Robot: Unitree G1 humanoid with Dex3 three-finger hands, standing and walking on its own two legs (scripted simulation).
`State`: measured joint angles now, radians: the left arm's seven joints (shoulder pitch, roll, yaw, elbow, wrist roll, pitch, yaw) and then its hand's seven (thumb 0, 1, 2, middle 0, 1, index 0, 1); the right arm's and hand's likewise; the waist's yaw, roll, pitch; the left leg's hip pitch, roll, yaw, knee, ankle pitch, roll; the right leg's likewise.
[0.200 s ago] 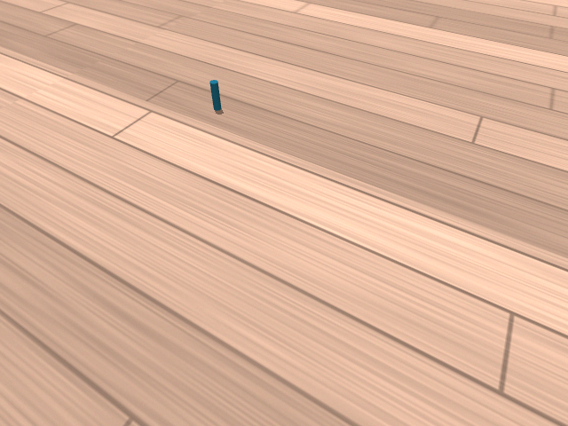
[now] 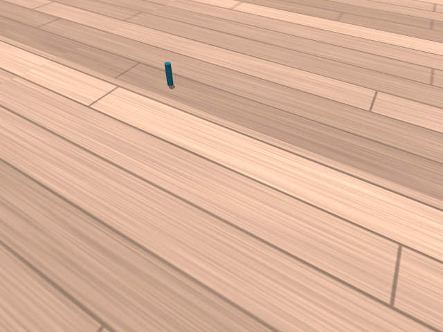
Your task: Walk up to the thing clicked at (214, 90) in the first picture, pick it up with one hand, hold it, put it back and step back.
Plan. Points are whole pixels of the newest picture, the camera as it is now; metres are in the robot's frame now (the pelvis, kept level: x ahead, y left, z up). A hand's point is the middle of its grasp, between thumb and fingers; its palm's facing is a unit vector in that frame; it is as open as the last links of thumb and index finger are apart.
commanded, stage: stand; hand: left
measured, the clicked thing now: (169, 74) +2.10 +0.42 -0.69
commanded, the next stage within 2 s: walk up in 0.92 s
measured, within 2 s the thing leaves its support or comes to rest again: neither
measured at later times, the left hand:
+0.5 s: hand out of the picture +0.08 +0.25 -0.16, palm faces -0.02 -0.94 -0.34, open 7.4 cm
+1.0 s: hand out of the picture +0.08 +0.26 -0.15, palm faces +0.01 -0.95 -0.32, open 7.4 cm
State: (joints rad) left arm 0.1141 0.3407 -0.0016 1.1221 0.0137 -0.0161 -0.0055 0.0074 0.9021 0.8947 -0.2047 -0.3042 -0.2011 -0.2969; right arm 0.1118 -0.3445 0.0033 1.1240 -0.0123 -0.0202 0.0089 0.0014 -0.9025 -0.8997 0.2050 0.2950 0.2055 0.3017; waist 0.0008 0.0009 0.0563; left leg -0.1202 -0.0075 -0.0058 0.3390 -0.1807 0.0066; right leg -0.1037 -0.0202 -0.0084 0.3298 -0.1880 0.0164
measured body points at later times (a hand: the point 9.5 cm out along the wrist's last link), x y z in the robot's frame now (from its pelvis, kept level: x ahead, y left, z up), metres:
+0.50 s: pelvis +0.01 +0.00 +0.00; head +0.02 +0.00 +0.45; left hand +0.08 +0.30 -0.13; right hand +0.08 -0.30 -0.13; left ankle +0.00 +0.11 -0.75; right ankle +0.00 -0.13 -0.75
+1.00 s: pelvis +0.01 +0.00 +0.00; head +0.02 +0.00 +0.45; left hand +0.08 +0.30 -0.13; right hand +0.09 -0.31 -0.13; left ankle +0.00 +0.11 -0.74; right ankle -0.01 -0.13 -0.74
